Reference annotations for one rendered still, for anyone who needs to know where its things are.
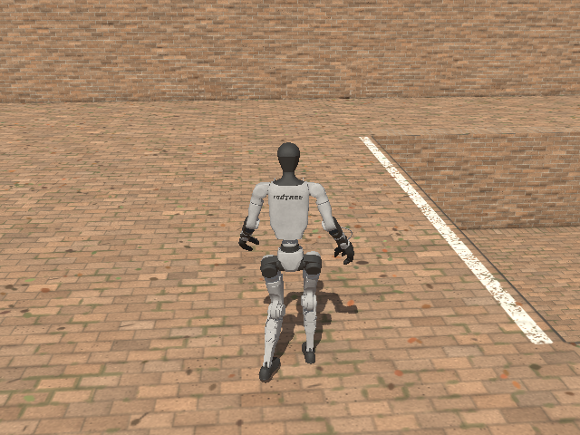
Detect right robot shin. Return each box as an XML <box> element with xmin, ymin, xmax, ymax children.
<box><xmin>303</xmin><ymin>295</ymin><xmax>317</xmax><ymax>352</ymax></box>

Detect robot left hand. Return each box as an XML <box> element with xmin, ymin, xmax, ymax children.
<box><xmin>238</xmin><ymin>237</ymin><xmax>259</xmax><ymax>251</ymax></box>

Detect right robot forearm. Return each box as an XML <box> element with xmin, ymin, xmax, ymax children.
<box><xmin>329</xmin><ymin>217</ymin><xmax>350</xmax><ymax>249</ymax></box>

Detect left robot forearm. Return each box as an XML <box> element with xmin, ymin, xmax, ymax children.
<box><xmin>240</xmin><ymin>216</ymin><xmax>255</xmax><ymax>241</ymax></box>

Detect robot right hand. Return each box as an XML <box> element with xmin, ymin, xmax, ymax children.
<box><xmin>334</xmin><ymin>242</ymin><xmax>354</xmax><ymax>265</ymax></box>

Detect right robot upper arm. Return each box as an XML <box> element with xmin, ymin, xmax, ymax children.
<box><xmin>307</xmin><ymin>182</ymin><xmax>337</xmax><ymax>232</ymax></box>

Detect left robot upper arm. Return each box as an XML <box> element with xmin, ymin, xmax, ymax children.
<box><xmin>246</xmin><ymin>182</ymin><xmax>270</xmax><ymax>230</ymax></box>

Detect right robot thigh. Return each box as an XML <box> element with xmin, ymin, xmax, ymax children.
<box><xmin>301</xmin><ymin>251</ymin><xmax>322</xmax><ymax>311</ymax></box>

